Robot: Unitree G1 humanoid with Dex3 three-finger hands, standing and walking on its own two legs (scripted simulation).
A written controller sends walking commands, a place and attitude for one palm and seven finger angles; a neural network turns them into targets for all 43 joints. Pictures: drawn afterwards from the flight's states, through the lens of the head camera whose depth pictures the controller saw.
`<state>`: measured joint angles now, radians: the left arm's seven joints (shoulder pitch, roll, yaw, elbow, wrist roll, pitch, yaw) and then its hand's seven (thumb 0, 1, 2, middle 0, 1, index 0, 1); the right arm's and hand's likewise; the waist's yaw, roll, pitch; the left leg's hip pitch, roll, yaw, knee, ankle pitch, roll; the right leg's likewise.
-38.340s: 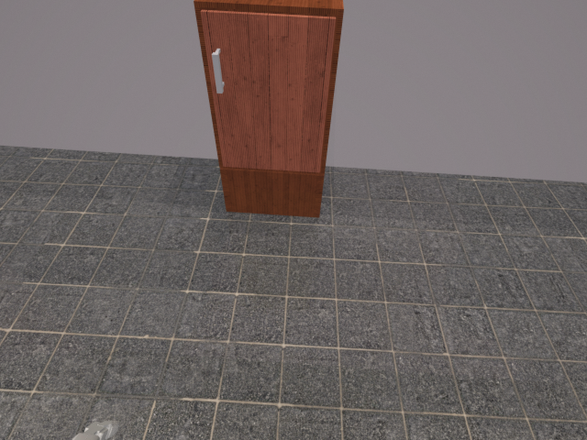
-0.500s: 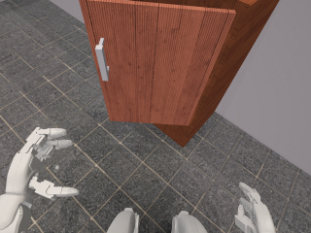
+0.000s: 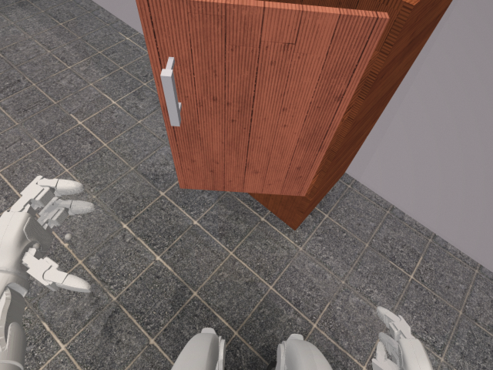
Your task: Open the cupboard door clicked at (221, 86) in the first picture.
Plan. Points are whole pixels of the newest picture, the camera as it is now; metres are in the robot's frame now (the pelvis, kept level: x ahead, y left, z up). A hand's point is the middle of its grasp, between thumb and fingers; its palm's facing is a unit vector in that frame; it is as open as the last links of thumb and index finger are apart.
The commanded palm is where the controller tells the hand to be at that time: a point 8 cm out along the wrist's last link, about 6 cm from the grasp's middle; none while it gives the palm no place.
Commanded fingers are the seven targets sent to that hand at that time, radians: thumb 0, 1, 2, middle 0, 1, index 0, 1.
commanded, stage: raise the hand with hooked fingers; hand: left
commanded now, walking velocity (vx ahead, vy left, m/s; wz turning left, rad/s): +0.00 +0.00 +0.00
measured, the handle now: (173, 93) +0.61 +0.19 +0.04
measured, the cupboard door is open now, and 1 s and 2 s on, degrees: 39 39 39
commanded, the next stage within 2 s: move the hooked fingers beside the handle in 0.40 s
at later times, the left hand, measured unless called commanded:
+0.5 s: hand (73, 240) +0.28 +0.27 +0.04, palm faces +0.04 -1.00 -0.06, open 13.9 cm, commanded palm +0.26 +0.31 +0.04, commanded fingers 0.00 -0.50 0.30 -0.30 -1.20 -0.30 -1.20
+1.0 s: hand (100, 186) +0.38 +0.26 +0.03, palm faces +0.05 -1.00 -0.05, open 13.9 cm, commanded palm +0.35 +0.31 +0.04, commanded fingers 0.00 -0.50 0.30 -0.30 -1.20 -0.30 -1.20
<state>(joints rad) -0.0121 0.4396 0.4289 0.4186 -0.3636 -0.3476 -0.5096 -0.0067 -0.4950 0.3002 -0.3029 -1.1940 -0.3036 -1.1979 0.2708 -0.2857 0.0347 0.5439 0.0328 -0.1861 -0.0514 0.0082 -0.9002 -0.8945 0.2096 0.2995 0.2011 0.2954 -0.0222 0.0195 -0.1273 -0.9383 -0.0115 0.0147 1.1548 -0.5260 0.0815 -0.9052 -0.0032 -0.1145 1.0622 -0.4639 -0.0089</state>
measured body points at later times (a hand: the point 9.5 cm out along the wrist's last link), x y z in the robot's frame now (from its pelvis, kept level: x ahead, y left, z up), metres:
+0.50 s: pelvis +0.00 -0.01 +0.00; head +0.09 +0.02 +0.44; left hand +0.28 +0.32 +0.05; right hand +0.16 -0.25 -0.08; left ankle +0.01 +0.06 -0.65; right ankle +0.03 -0.12 -0.65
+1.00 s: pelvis +0.01 -0.02 -0.01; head +0.12 +0.00 +0.43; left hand +0.37 +0.32 +0.04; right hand +0.12 -0.29 -0.10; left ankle +0.01 +0.06 -0.65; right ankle +0.03 -0.12 -0.65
